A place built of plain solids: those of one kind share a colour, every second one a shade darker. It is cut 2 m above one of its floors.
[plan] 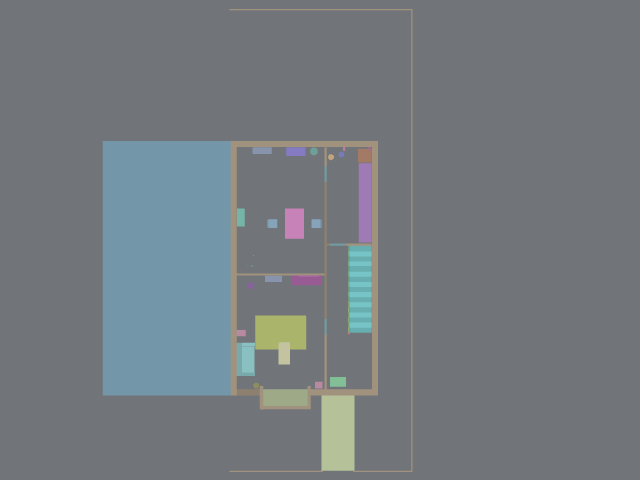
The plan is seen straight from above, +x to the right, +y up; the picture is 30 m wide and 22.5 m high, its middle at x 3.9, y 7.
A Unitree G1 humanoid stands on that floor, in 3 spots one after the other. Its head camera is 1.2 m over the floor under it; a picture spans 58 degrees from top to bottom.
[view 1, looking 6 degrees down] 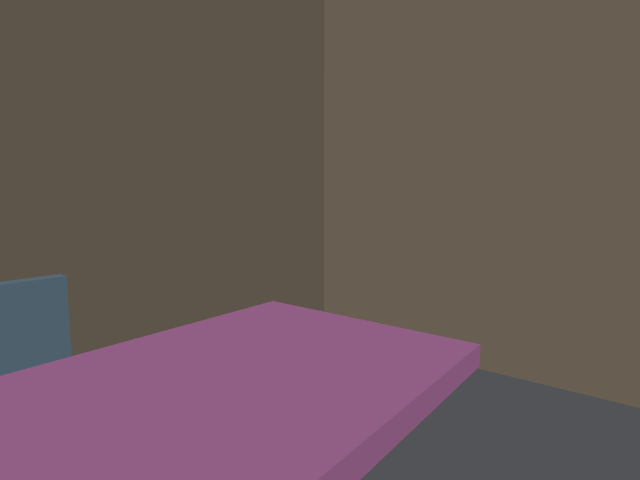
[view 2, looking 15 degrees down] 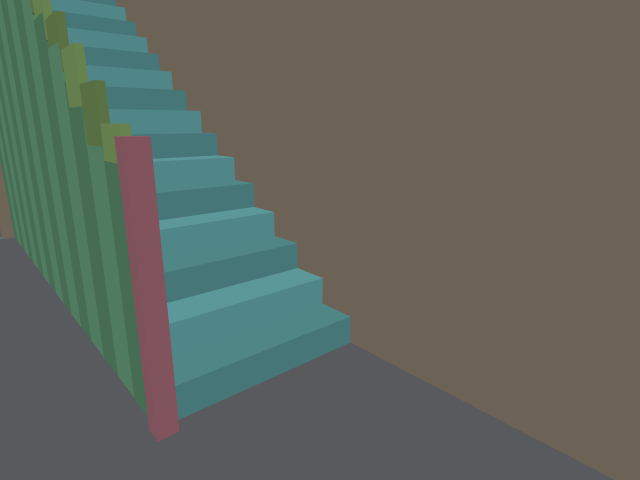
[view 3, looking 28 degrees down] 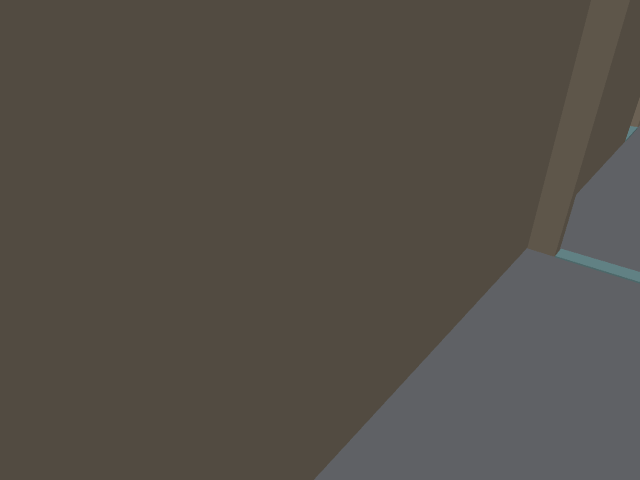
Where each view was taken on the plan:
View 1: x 1.85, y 8.38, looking -52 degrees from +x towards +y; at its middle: wall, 3.70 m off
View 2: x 4.74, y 1.09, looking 49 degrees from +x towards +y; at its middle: wall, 2.51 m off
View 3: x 4.74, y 4.33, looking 131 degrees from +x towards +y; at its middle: wall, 0.91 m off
